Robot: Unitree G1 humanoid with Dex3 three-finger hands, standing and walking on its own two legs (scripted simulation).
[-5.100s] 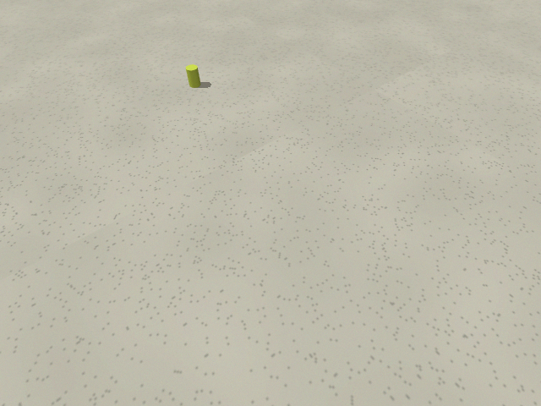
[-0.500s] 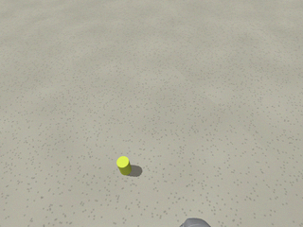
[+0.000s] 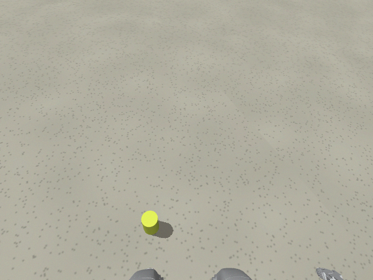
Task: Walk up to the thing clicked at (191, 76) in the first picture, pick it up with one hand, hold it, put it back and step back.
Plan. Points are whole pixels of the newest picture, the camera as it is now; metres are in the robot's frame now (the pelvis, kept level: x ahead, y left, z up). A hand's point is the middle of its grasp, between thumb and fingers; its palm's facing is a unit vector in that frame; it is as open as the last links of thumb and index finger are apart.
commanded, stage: walk up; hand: left
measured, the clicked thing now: (150, 223) +0.44 +0.16 -0.69
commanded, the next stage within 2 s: stand in 1.38 s
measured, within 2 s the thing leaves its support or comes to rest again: neither
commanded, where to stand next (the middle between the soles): +0.11 -0.04 m, yaw -2 degrees
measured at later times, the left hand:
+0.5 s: hand (87, 279) +0.14 +0.23 -0.13, palm faces -0.05 -0.93 -0.35, open 7.4 cm
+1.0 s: hand out of the picture +0.13 +0.23 -0.14, palm faces -0.03 -0.95 -0.31, open 7.4 cm
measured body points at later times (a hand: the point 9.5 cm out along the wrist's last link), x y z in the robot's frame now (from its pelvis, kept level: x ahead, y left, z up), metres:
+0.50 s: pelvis +0.04 -0.02 +0.01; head +0.05 -0.03 +0.46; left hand +0.14 +0.28 -0.11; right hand +0.12 -0.31 -0.13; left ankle +0.07 +0.11 -0.72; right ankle +0.07 -0.14 -0.72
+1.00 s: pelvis +0.05 -0.01 +0.02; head +0.05 -0.01 +0.47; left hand +0.13 +0.28 -0.11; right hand +0.11 -0.32 -0.11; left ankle +0.07 +0.11 -0.72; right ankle +0.07 -0.14 -0.72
